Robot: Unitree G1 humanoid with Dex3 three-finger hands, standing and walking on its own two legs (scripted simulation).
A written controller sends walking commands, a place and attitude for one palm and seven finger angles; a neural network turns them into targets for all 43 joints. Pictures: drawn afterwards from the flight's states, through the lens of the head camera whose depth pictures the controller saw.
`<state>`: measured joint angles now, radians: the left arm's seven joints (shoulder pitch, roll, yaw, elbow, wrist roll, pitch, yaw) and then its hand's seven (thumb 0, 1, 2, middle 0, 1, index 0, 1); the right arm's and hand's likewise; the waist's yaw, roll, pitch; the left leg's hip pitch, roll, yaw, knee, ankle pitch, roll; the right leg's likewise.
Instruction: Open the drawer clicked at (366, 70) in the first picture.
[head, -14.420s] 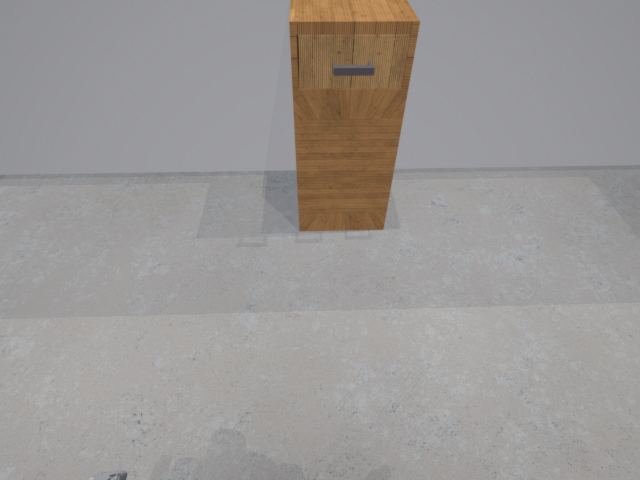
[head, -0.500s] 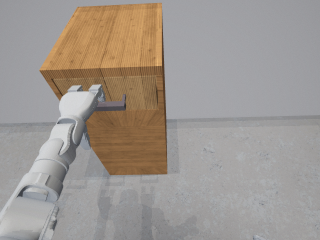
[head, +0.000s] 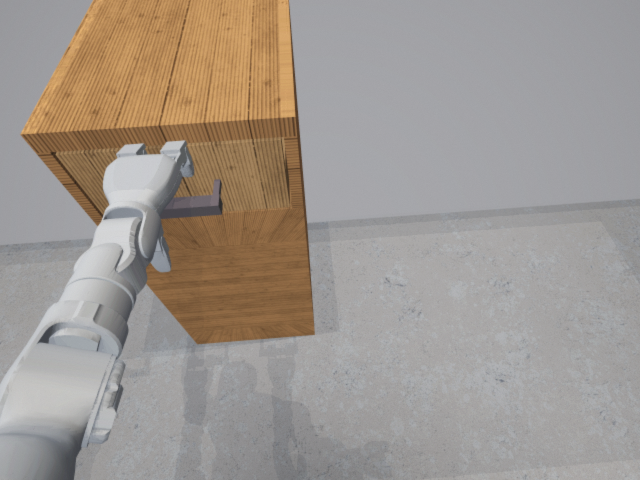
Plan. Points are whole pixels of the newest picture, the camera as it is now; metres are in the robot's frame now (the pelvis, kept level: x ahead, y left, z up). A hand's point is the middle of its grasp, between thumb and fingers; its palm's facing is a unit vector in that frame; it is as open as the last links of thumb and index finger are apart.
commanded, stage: move the hooked fingers above the handle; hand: left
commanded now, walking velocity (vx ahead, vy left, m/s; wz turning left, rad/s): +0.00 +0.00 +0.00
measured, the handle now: (183, 197) +0.54 +0.21 -0.01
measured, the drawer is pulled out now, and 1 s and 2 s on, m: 0.00 0.00 0.00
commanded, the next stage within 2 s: lower the fingers behind the handle in 0.82 s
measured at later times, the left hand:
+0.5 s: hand (159, 201) +0.49 +0.22 +0.04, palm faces -0.06 -0.02 -1.00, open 13.8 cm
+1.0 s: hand (162, 201) +0.48 +0.22 +0.05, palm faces -0.04 -0.02 -1.00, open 13.8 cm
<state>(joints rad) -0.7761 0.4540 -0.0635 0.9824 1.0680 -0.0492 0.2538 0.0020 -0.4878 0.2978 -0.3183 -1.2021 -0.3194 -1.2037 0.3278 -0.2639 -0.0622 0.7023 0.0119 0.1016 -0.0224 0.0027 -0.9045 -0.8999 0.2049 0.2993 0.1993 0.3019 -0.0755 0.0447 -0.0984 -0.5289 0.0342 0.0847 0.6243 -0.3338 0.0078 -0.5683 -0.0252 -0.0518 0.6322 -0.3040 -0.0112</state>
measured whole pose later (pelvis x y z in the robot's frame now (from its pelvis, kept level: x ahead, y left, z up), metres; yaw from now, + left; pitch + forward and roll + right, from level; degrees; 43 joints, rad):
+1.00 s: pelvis +0.01 +0.01 +0.00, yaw +0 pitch +16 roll +0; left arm -0.81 0.45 -0.05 1.03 1.08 -0.04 0.28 0.00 -0.49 0.30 -0.32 -1.20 -0.32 -1.20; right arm 0.34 -0.26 -0.06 0.70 0.00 0.11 -0.01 0.00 -0.90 -0.90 0.21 0.30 0.20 0.30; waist -0.09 0.05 -0.13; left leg -0.58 0.04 0.09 0.65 -0.36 0.02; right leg -0.61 -0.02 -0.05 0.64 -0.31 0.00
